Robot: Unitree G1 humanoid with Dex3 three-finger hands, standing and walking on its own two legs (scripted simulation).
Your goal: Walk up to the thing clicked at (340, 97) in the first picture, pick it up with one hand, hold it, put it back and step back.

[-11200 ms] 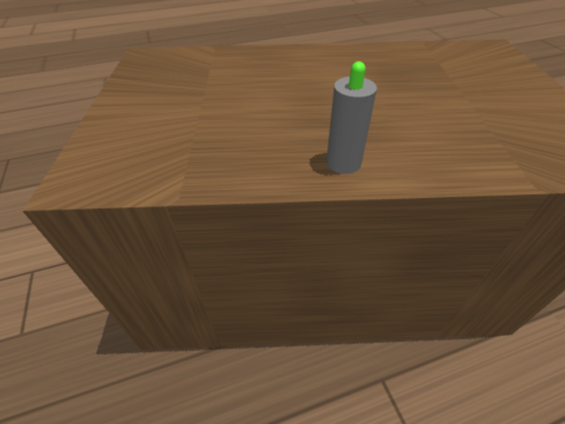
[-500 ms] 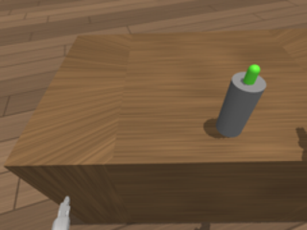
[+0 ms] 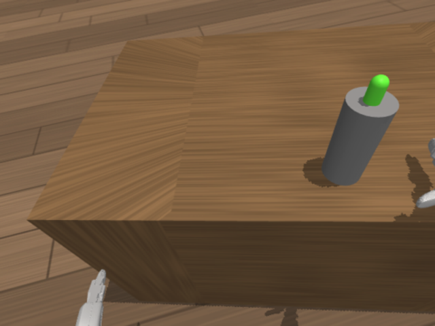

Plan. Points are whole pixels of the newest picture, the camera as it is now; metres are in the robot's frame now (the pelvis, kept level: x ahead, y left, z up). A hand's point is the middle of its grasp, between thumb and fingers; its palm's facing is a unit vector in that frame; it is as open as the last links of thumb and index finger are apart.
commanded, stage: close in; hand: right
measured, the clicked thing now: (357, 132) +0.45 -0.22 +0.11
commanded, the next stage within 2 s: rest palm in 0.46 s
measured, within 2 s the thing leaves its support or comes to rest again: leaves its support in 2.00 s
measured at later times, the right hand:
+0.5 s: hand (379, 159) +0.42 -0.26 +0.07, palm faces +0.25 +0.97 +0.01, open 17.5 cm
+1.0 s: hand (355, 151) +0.44 -0.22 +0.08, palm faces +0.24 +0.97 -0.01, open 16.4 cm
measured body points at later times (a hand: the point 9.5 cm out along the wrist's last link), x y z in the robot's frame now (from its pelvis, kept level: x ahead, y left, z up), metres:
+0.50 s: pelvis -0.01 -0.01 -0.02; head +0.04 -0.02 +0.43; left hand +0.12 +0.26 -0.07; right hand +0.40 -0.31 +0.07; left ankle -0.02 +0.13 -0.72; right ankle +0.02 -0.13 -0.72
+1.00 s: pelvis -0.02 +0.00 -0.02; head +0.05 -0.01 +0.42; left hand +0.12 +0.27 -0.07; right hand +0.42 -0.27 +0.08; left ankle -0.02 +0.13 -0.72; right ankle +0.02 -0.13 -0.72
